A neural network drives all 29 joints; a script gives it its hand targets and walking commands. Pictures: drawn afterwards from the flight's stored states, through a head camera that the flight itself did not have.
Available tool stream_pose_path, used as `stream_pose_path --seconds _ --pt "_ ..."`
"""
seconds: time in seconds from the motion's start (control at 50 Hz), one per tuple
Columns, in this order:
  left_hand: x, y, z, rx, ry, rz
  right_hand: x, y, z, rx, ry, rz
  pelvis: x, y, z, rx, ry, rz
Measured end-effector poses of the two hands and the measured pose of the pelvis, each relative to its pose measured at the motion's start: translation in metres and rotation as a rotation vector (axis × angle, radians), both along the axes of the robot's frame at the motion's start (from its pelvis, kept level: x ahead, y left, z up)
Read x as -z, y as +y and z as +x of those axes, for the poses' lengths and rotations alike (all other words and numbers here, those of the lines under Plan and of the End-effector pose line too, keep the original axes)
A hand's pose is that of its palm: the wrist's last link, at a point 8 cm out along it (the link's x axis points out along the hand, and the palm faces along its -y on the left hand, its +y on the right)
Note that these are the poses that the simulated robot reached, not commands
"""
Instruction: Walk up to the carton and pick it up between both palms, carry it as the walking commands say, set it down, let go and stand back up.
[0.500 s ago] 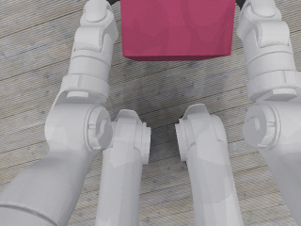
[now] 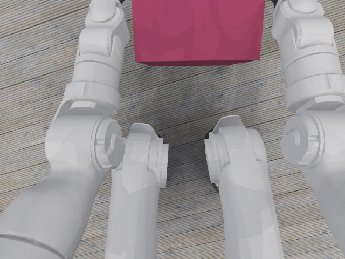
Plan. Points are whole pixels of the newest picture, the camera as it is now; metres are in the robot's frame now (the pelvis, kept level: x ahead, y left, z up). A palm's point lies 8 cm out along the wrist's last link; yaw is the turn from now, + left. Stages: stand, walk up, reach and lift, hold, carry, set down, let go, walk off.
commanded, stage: set down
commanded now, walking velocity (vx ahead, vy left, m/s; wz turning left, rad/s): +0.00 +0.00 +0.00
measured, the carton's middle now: (193, 10) +0.53 -0.04 -0.25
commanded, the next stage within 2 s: none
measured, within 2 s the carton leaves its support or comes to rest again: neither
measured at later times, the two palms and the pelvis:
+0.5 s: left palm out of the picture +0.54 +0.10 -0.17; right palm out of the picture +0.53 -0.19 -0.17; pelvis +0.00 +0.00 -0.01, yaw +0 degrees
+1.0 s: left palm out of the picture +0.55 +0.11 -0.18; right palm out of the picture +0.52 -0.20 -0.18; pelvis -0.01 +0.00 +0.00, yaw +0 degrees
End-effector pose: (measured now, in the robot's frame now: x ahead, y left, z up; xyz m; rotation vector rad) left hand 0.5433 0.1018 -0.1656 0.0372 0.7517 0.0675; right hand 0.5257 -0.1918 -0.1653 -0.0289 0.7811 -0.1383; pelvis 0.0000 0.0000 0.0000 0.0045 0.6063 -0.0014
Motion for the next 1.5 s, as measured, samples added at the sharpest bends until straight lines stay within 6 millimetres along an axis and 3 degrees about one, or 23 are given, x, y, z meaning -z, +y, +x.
stream_pose_path --seconds 0.9,1.08,1.32,1.5 --pt "0.006 0.003 0.005 0.07 -0.034 0.003 0.008 -0.003 0.0 -0.018 -0.054 0.03 0.006 0.002 -0.01 -0.001 -0.065 0.0" --pt "0.012 0.017 0.008 0.044 -0.021 0.027 0.015 -0.021 -0.001 0.031 -0.031 -0.019 0.004 -0.001 -0.007 0.01 -0.029 0.003" --pt "0.005 0.027 0.014 0.034 -0.05 0.017 0.004 -0.037 0.006 0.05 -0.064 -0.026 0.006 -0.001 -0.005 0.018 0.008 0.004" --pt "-0.04 0.027 0.02 0.021 -0.107 0.034 -0.041 -0.035 0.014 0.05 -0.131 -0.027 -0.011 0.0 -0.003 0.025 0.046 0.009"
